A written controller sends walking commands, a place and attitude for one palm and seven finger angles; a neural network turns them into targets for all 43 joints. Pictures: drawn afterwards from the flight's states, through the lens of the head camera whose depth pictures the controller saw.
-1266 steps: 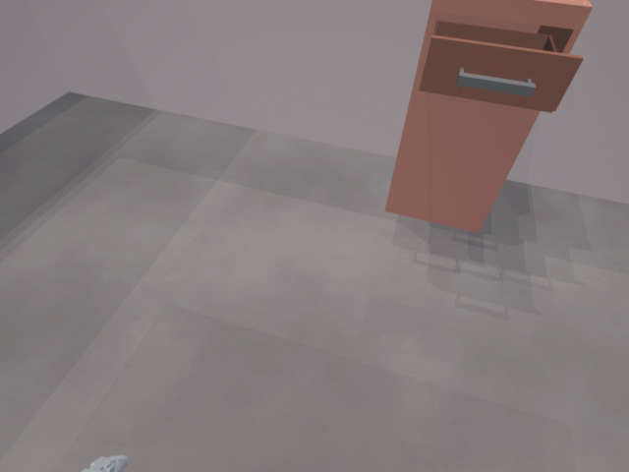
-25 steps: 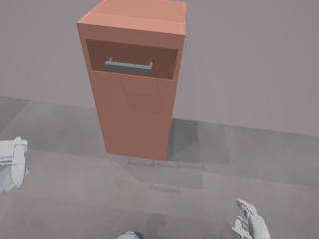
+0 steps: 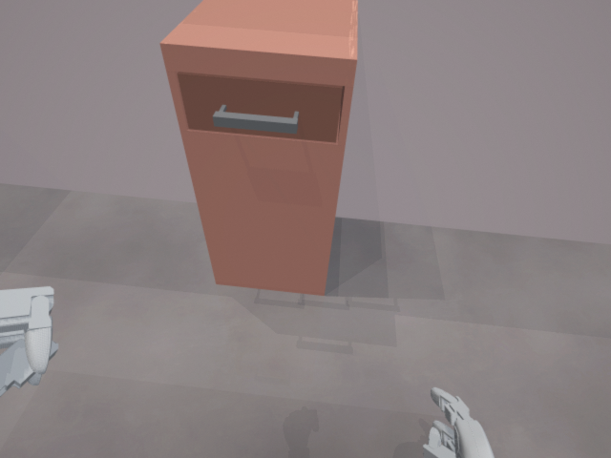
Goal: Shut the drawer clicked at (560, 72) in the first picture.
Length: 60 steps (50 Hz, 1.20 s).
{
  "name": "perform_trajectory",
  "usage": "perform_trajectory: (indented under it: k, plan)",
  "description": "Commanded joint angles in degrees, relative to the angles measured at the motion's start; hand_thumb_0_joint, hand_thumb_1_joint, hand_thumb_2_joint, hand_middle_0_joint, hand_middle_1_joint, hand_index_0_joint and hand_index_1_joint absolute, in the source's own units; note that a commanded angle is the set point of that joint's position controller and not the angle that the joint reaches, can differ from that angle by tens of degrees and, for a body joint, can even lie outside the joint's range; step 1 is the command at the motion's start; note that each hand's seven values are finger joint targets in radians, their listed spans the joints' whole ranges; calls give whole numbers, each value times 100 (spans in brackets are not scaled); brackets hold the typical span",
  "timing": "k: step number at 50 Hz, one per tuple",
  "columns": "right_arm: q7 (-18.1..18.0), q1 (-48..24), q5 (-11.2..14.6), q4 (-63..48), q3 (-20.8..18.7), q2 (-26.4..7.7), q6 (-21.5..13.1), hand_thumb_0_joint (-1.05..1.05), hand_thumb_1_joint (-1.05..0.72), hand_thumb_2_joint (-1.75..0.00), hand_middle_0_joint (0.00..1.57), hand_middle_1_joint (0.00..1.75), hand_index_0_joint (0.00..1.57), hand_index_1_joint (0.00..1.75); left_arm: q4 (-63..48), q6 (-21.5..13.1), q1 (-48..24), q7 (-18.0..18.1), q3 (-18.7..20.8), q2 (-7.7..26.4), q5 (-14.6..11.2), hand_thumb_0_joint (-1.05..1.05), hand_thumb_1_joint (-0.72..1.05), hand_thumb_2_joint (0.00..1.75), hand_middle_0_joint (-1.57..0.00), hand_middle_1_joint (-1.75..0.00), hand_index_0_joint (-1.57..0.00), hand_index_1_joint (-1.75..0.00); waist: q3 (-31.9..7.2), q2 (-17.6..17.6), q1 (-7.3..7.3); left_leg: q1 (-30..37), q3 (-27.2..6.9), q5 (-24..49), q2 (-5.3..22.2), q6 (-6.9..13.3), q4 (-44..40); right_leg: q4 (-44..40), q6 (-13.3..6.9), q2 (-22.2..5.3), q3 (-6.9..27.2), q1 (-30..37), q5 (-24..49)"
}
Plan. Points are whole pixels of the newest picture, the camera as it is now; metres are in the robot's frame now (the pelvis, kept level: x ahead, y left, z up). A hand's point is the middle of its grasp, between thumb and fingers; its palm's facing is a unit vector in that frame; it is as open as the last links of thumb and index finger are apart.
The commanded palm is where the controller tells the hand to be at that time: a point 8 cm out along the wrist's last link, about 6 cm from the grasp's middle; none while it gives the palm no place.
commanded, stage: stop stepping back and stand still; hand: left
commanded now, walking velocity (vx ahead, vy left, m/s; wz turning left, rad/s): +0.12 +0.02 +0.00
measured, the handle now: (257, 117) +0.84 +0.16 +0.02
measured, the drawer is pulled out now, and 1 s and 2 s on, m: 0.00 0.00 0.00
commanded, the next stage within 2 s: let the arm hang, fingers relaxed in 0.36 s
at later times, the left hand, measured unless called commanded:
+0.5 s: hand (70, 336) +0.20 +0.25 +0.13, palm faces +0.27 -0.81 -0.52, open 3.2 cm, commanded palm none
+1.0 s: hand out of the picture -0.10 +0.22 -0.17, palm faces +0.13 -0.96 -0.24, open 4.9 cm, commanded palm none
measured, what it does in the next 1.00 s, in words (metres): steps on the spot: left foot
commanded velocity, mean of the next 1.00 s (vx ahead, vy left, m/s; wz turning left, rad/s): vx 0.01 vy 0.00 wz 0.00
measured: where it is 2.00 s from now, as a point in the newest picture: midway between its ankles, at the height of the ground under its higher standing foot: outside the picture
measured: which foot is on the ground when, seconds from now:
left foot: up 0.00-0.14, down 0.16-1.00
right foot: down 0.00-1.00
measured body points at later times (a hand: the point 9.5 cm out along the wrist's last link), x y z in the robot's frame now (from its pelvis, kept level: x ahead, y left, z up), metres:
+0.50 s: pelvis +0.01 +0.01 -0.01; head +0.03 +0.01 +0.44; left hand +0.18 +0.29 +0.16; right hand +0.18 -0.21 -0.10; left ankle +0.06 +0.14 -0.74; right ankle -0.04 -0.10 -0.74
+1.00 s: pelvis -0.01 +0.03 +0.00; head +0.01 +0.03 +0.45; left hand -0.10 +0.27 -0.15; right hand +0.03 -0.20 -0.16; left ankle +0.06 +0.14 -0.74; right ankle -0.04 -0.10 -0.74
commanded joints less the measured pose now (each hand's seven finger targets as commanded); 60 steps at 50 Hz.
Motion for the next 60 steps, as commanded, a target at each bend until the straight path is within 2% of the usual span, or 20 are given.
perform_trajectory:
  k: [1,3,6,8,11,14,17,22,23,24,27,30,32,34,36,38,43,45,50,60]
  plan:
    - [-120,-384,119,-584,-439,-929,-236,0,-90,-90,20,30,20,30,-223,-257,-936,195,558,495,-2,0,90,90,-140,-160,-140,-160,129,-909,-153,-359,-388,-510,359,22,1455,-979,-757,-1879,1500,-531,-788]
    - [-172,-635,150,-579,-437,-961,-263,0,-90,-90,20,30,20,30,-76,-234,-1293,176,160,281,102,0,90,90,-140,-160,-140,-160,531,-799,-106,564,-133,-337,450,113,480,-921,-524,-1585,1039,-1302,-1428]
    - [-271,-636,114,-523,-411,-1011,-417,0,-90,-90,20,30,20,30,-294,-332,-1661,213,-21,262,176,0,90,90,-140,-160,-140,-160,719,-64,-82,1495,193,-87,287,200,-689,-324,-226,-1156,571,-1556,-1225]
    - [-283,-582,106,-643,-443,-1135,-509,0,-90,-90,20,30,20,30,-863,-462,-1770,220,126,423,203,0,90,90,-140,-160,-140,-160,660,840,-17,1658,-715,176,811,454,-1320,471,168,-642,351,-1478,-475]
    - [-215,-476,116,-677,-363,-982,-555,0,-90,-90,20,30,20,30,-1100,-616,-1327,178,509,687,201,0,90,90,-140,-160,-140,-160,368,1171,-13,1191,-1492,457,1176,615,-1840,952,388,-266,104,-884,-318]
    - [-126,-462,122,-710,-405,-1011,-637,0,-90,-90,20,30,20,30,-1185,-702,-917,181,705,708,190,0,90,90,-140,-160,-140,-160,30,940,59,1179,-986,1234,1019,466,-1559,515,371,-275,104,-326,5]
    - [-22,-329,193,-773,-475,-962,-591,0,-90,-90,20,30,20,30,-954,-719,-256,154,671,476,102,0,90,90,-140,-160,-140,-160,-553,455,-13,1461,-257,1975,619,208,-814,185,279,-546,372,67,1388]
    - [-1,-370,219,-815,-477,-923,-360,0,-90,-90,20,30,20,30,-601,-604,62,120,739,481,-27,0,90,90,-140,-160,-140,-160,-687,-61,-71,1578,-17,2134,512,132,-631,137,277,-770,470,10,2352]
    - [447,-771,254,379,-690,-1835,-593,0,-90,-90,20,30,20,30,3913,351,-1089,-644,-1608,-217,590,0,90,90,-140,-160,-140,-160,-442,125,-215,1163,-205,2818,679,141,167,1191,238,-1194,103,-639,3194]
    - [396,-338,227,390,-745,-1460,-316,0,-90,-90,20,30,20,30,4001,800,-1133,-734,-1612,-568,531,0,90,90,-136,-156,-136,-156,-804,49,-149,1486,-160,2770,680,142,68,1103,278,-1035,382,-673,2770]
    - [342,-281,139,368,-516,-1311,41,0,-90,-90,20,30,20,30,4590,950,-1494,-769,-1664,-589,556,0,90,90,-124,-143,-124,-143,-349,-550,0,772,-568,1421,845,381,-258,894,307,-855,142,-773,718]
    - [317,-370,9,428,-440,-1164,229,0,-90,-90,20,30,20,30,5587,955,-2014,-749,-1676,-393,591,0,90,90,-112,-130,-112,-130,10,-1834,14,669,-284,1170,377,263,99,495,4,-1209,379,-764,1791]
    - [286,-299,-42,662,-453,-1088,352,0,-90,-90,20,30,20,30,6309,1020,-2277,-697,-1743,-454,563,0,90,90,-104,-121,-104,-121,196,-1487,-50,935,-197,1118,275,216,62,468,-131,-1297,371,-885,1810]
    - [295,-210,-56,911,-429,-1107,416,0,-90,-90,20,30,20,30,6917,1068,-2343,-659,-1820,-505,518,0,90,90,-96,-112,-96,-112,339,-249,-68,1240,-408,1741,462,254,-335,545,23,-1052,215,-1028,809]
    - [274,-215,-47,1196,-375,-1050,428,0,-90,-90,20,30,20,30,7559,1086,-2176,-640,-1877,-625,466,0,90,90,-88,-104,-88,-104,448,943,25,907,-739,1346,607,371,-946,458,173,-797,140,-628,-132]
    - [240,-205,-34,1378,-379,-965,469,0,-90,-90,20,30,20,30,8130,1083,-1954,-635,-1872,-684,436,0,90,90,-80,-95,-80,-95,497,1433,81,725,-813,502,580,341,-1288,265,139,-730,144,-392,-461]
    - [177,138,3,1805,-438,-944,508,0,-90,-90,20,30,20,30,9035,1035,-1876,-681,-1903,-735,439,0,90,90,-60,-73,-60,-73,220,1125,25,1091,-891,-272,577,298,-1537,-77,33,-739,131,-293,-580]
    - [159,274,28,1937,-474,-986,506,0,-90,-90,20,30,20,30,9278,1021,-1830,-686,-1928,-757,445,0,90,90,-52,-65,-52,-65,196,622,14,1236,-989,-322,654,333,-1675,-165,44,-712,86,-312,-595]
    - [145,405,58,2316,-476,-892,508,0,-90,-90,20,30,20,30,9767,989,-1763,-662,-1989,-828,443,0,90,90,-32,-43,-32,-43,550,35,-2,1424,-792,-88,605,301,-1684,-408,34,-823,77,-587,-646]
    - [150,629,34,2810,-455,-597,546,0,-90,-90,20,30,20,30,10186,1006,-1681,-598,-2019,-998,448,0,90,90,-20,-30,-20,-30,1021,-21,-18,1310,-592,-256,527,237,-1773,-509,47,-855,156,-894,-1065]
